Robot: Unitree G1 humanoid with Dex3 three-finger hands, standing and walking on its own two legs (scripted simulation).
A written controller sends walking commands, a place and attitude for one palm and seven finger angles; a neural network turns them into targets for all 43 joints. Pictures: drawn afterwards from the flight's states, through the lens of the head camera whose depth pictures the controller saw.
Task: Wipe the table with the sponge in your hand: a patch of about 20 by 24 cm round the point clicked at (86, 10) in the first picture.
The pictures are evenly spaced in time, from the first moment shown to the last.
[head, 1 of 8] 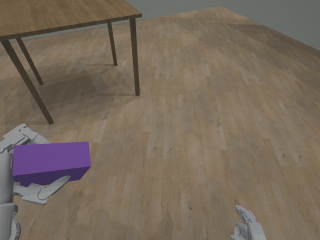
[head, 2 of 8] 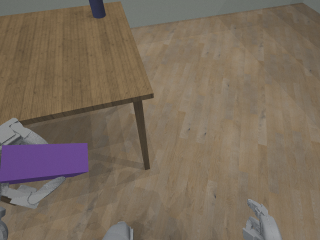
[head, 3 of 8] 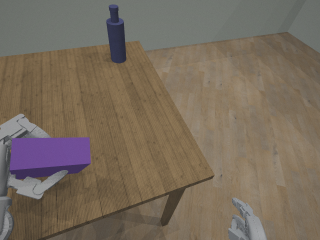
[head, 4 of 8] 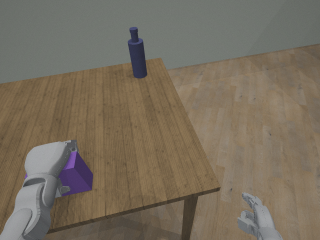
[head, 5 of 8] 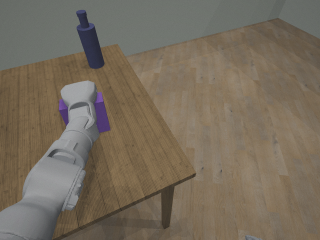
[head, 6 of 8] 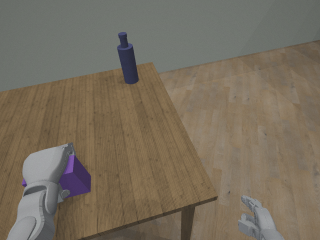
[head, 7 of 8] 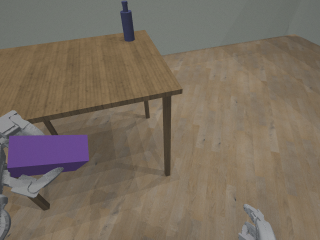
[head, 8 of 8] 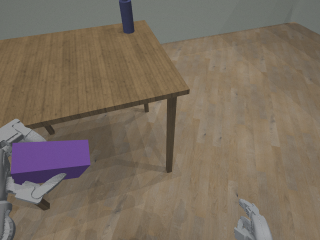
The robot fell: no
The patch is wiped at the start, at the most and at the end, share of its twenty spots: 0.00 0.95 0.95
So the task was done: yes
